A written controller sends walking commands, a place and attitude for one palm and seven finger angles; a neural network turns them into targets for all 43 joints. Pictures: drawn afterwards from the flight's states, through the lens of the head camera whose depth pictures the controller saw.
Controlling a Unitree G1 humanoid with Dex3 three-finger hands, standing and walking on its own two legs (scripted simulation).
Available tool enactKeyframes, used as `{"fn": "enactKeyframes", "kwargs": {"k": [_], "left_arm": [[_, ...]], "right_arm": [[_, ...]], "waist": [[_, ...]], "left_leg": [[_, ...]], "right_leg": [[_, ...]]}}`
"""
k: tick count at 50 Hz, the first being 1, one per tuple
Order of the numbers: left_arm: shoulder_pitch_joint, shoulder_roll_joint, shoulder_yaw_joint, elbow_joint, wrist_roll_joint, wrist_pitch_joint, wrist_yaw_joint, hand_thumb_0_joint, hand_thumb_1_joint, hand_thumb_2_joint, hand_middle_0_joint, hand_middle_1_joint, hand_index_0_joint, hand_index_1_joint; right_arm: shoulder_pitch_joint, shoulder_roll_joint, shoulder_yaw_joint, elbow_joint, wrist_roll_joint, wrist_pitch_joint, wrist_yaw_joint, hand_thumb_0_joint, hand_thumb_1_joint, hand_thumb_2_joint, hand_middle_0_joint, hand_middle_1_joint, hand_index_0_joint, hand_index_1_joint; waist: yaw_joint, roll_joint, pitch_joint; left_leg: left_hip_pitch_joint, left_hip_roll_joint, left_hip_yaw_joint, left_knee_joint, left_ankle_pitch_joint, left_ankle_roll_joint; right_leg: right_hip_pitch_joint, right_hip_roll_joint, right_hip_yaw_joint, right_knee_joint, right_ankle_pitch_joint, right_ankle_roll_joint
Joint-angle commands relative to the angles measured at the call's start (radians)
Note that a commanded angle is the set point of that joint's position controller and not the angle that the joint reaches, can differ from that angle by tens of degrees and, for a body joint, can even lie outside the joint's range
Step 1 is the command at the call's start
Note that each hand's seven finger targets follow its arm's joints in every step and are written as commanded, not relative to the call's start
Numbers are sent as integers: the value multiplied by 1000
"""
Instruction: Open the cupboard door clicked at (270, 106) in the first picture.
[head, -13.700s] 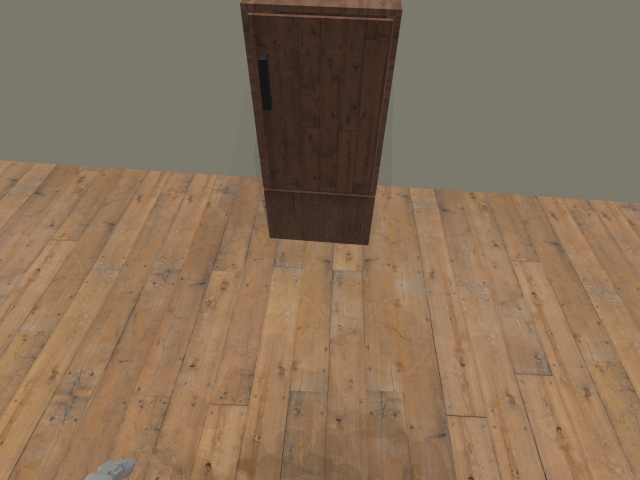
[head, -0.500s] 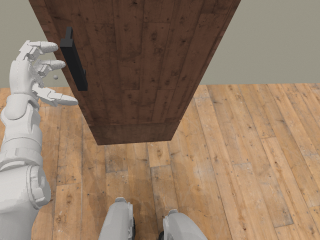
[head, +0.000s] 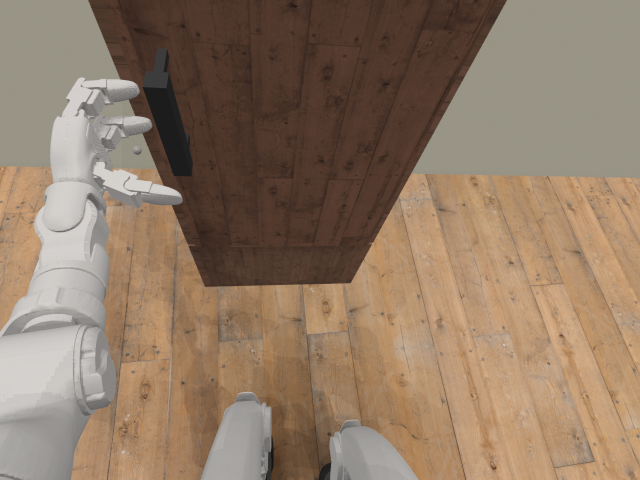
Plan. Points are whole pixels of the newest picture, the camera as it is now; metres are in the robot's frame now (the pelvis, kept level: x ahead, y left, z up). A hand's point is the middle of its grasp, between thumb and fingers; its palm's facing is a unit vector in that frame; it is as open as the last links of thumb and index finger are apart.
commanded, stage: slide the fingers in behind the handle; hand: left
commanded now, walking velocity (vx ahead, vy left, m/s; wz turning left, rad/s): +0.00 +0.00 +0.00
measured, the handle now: (173, 117) +0.53 +0.18 +0.07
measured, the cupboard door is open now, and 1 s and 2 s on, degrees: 0 0 0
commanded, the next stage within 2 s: move the hooked fingers beside the handle in 0.62 s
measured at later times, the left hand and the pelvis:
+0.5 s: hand (144, 152) +0.49 +0.21 +0.06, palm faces +0.15 -0.99 -0.02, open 14.5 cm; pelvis -0.01 +0.00 +0.00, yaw +2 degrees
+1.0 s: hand (145, 154) +0.49 +0.21 +0.06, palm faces +0.14 -0.99 -0.03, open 14.7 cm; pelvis -0.01 +0.00 +0.00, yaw +2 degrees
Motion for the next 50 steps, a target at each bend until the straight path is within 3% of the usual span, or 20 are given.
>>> {"fn": "enactKeyframes", "kwargs": {"k": [1, 3, 4, 7, 10, 13, 15, 16, 20, 25, 26, 29, 30, 34, 36, 38, 43, 45, 48, 50], "left_arm": [[-533, 29, -96, -219, 32, -74, -24, 0, -500, 300, -300, -1200, -300, -1200], [-540, 21, -111, -213, 37, -71, -17, 0, -500, 300, -300, -1200, -300, -1200], [-548, -20, -139, -223, 34, -70, -16, 0, -500, 300, -300, -1200, -300, -1200], [-522, -32, -147, -239, 30, -76, -15, 0, -500, 300, -300, -1200, -300, -1200], [-576, -111, -210, -266, 31, -79, -7, 0, -500, 300, -300, -1200, -300, -1200], [-576, -104, -211, -243, 43, -74, 16, 0, -500, 300, -300, -1200, -300, -1200], [-635, -129, -237, -267, 51, -80, 29, 0, -500, 300, -300, -1200, -300, -1200], [-629, -128, -234, -264, 59, -83, 34, 0, -500, 300, -300, -1200, -300, -1200], [-652, -156, -256, -236, 65, -79, 48, 0, -500, 300, -300, -1200, -300, -1200], [-644, -199, -287, -284, 58, -90, 44, 0, -500, 300, -300, -1200, -300, -1200], [-644, -186, -282, -307, 60, -96, 43, 0, -500, 300, -300, -1200, -300, -1200], [-615, -205, -300, -300, 57, -89, 45, 0, -500, 300, -300, -1200, -300, -1200], [-629, -222, -309, -297, 53, -88, 46, 0, -500, 300, -300, -1200, -300, -1200], [-629, -163, -267, -277, 58, -91, 59, 0, -500, 300, -300, -1200, -300, -1200], [-641, -184, -284, -290, 61, -102, 57, 0, -500, 300, -300, -1200, -300, -1200], [-648, -199, -293, -270, 62, -99, 59, 0, -500, 300, -300, -1200, -300, -1200], [-660, -139, -254, -227, 69, -99, 58, 0, -500, 300, -300, -1200, -300, -1200], [-665, -143, -256, -247, 64, -104, 51, 0, -500, 300, -300, -1200, -300, -1200], [-661, -83, -217, -216, 64, -95, 39, 0, -500, 300, -300, -1200, -300, -1200], [-653, -94, -218, -241, 53, -97, 29, 0, -500, 300, -300, -1200, -300, -1200]], "right_arm": [[150, -198, -79, -30, -4, -16, -14, 0, -900, -900, 200, 300, 200, 300], [153, -199, -79, -30, -4, -16, -13, 0, -900, -900, 200, 300, 200, 300], [149, -193, -80, -31, -6, -20, -10, 0, -900, -900, 200, 300, 200, 300], [146, -192, -82, -30, -7, -21, -4, 0, -900, -900, 200, 300, 200, 300], [142, -183, -83, -26, -10, -27, 1, 0, -900, -900, 200, 300, 200, 300], [142, -192, -87, -18, -9, -27, 2, 0, -900, -900, 200, 300, 200, 300], [144, -189, -86, -12, -14, -33, 4, 0, -900, -900, 200, 300, 200, 300], [141, -188, -88, -10, -13, -35, 7, 0, -900, -900, 200, 300, 200, 300], [146, -191, -88, -1, -19, -40, 7, 0, -900, -900, 200, 300, 200, 300], [141, -185, -92, -7, -19, -47, 16, 0, -900, -900, 200, 300, 200, 300], [135, -186, -96, -7, -18, -47, 17, 0, -900, -900, 200, 300, 200, 300], [129, -182, -93, -8, -15, -46, 20, 0, -900, -900, 200, 300, 200, 300], [130, -180, -91, -8, -14, -49, 20, 0, -900, -900, 200, 300, 200, 300], [134, -187, -91, 0, -14, -51, 17, 0, -900, -900, 200, 300, 200, 300], [129, -182, -91, -3, -13, -54, 17, 0, -900, -900, 200, 300, 200, 300], [132, -182, -89, 3, -15, -55, 18, 0, -900, -900, 200, 300, 200, 300], [136, -193, -87, 7, -15, -59, 12, 0, -900, -900, 200, 300, 200, 300], [137, -190, -87, 3, -17, -62, 11, 0, -900, -900, 200, 300, 200, 300], [140, -199, -86, 6, -15, -55, 6, 0, -900, -900, 200, 300, 200, 300], [142, -192, -84, -3, -14, -59, 5, 0, -900, -900, 200, 300, 200, 300]], "waist": [[-97, 179, -435], [-100, 167, -431], [-108, 172, -439], [-92, 189, -468], [-112, 205, -465], [-119, 174, -438], [-128, 207, -442], [-116, 218, -463], [-140, 181, -433], [-127, 215, -492], [-118, 221, -520], [-115, 213, -491], [-126, 210, -475], [-119, 177, -465], [-115, 207, -477], [-127, 185, -447], [-131, 172, -432], [-126, 201, -461], [-124, 175, -450], [-118, 196, -482]], "left_leg": [[776, 54, -167, -149, 185, -40], [764, 52, -170, -151, 172, -40], [770, 48, -163, -144, 174, -36], [798, 47, -164, -143, 206, -41], [816, 45, -177, -142, 196, -41], [807, 49, -189, -155, 154, -43], [822, 48, -202, -153, 153, -44], [839, 48, -206, -154, 158, -48], [817, 47, -218, -153, 121, -44], [871, 47, -226, -152, 169, -49], [891, 50, -225, -151, 184, -53], [875, 46, -219, -159, 153, -52], [870, 46, -222, -160, 145, -49], [828, 37, -201, -158, 134, -44], [850, 40, -206, -158, 150, -49], [828, 39, -210, -162, 116, -47], [792, 39, -208, -160, 80, -43], [812, 36, -205, -151, 112, -42], [781, 36, -196, -146, 106, -41], [797, 32, -184, -138, 142, -37]], "right_leg": [[-257, -19, 29, -146, 204, -16], [-253, -19, 29, -148, 197, -17], [-252, -20, 29, -153, 198, -16], [-241, -19, 27, -151, 212, -21], [-269, -21, 21, -142, 211, -22], [-281, -22, 21, -148, 198, -20], [-302, -25, 20, -136, 196, -22], [-308, -25, 19, -132, 197, -22], [-321, -27, 18, -131, 187, -21], [-312, -26, 14, -123, 204, -25], [-311, -26, 16, -123, 212, -25], [-297, -24, 15, -134, 200, -26], [-306, -25, 14, -133, 199, -25], [-273, -22, 18, -147, 192, -26], [-294, -25, 20, -136, 199, -26], [-301, -25, 16, -138, 188, -24], [-310, -27, 24, -138, 170, -23], [-305, -27, 24, -132, 180, -26], [-296, -27, 27, -137, 178, -24], [-275, -25, 29, -140, 189, -25]]}}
